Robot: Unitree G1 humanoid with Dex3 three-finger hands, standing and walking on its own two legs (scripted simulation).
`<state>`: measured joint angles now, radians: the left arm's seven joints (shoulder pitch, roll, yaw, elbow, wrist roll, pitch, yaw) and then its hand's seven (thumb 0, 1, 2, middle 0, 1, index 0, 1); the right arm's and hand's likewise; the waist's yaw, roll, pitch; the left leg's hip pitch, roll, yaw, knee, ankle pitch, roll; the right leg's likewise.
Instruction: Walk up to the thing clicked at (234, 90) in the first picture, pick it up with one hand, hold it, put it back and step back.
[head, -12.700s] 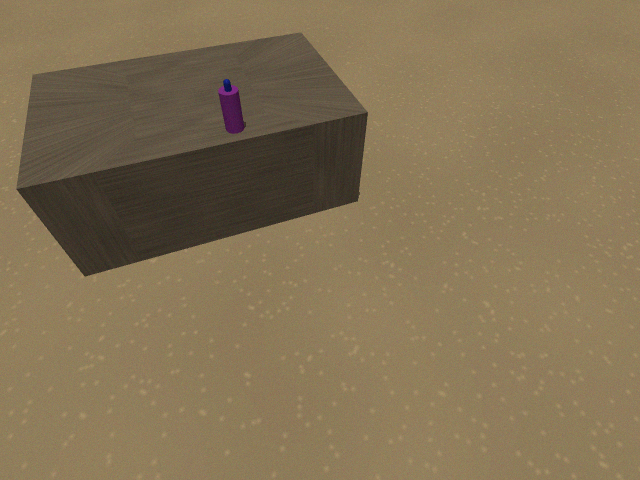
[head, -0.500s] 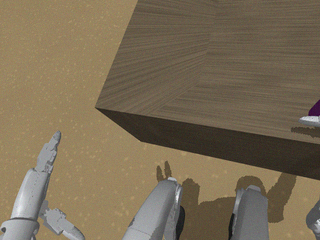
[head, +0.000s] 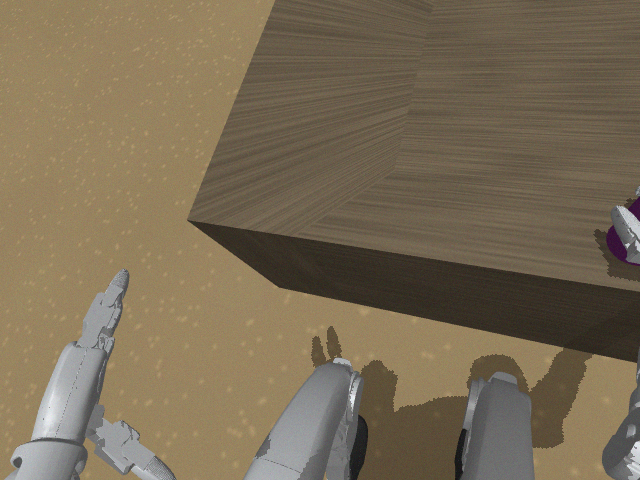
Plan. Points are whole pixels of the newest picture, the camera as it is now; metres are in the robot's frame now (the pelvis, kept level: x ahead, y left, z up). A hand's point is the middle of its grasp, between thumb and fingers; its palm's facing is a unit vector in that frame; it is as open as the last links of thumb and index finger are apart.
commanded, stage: settle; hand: right
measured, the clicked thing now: out of the picture +0.46 -0.28 -0.04
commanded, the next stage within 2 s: lift in 0.82 s
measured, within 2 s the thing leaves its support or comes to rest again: leaves its support in 0.34 s
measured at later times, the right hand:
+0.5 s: hand out of the picture +0.43 -0.28 -0.03, palm faces +0.39 +0.92 -0.03, open 8.7 cm
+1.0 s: hand out of the picture +0.44 -0.28 +0.00, palm faces +0.38 +0.92 -0.02, open 8.7 cm
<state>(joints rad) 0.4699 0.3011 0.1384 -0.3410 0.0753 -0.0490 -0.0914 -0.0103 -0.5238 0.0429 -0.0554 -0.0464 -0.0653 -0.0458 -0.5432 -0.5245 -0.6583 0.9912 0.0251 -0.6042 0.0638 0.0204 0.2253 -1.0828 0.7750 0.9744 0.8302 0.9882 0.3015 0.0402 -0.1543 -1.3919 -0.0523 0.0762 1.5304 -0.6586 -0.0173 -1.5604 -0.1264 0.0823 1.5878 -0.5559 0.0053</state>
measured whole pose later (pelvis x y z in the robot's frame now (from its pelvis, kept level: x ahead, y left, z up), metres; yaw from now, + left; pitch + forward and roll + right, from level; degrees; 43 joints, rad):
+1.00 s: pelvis +0.01 -0.01 +0.05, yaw -2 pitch +25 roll +7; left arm 0.43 0.27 0.10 -0.17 0.09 -0.01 -0.06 -0.01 -0.53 0.05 -0.06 -0.05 -0.06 -0.05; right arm -0.51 -0.45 -0.57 1.01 0.01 -0.58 -0.01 0.02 0.25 -1.11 0.76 1.03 0.81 1.03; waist 0.25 0.05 -0.13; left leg -1.16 -0.04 0.06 1.32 -0.60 -0.03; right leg -1.33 -0.11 0.05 1.39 -0.51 0.00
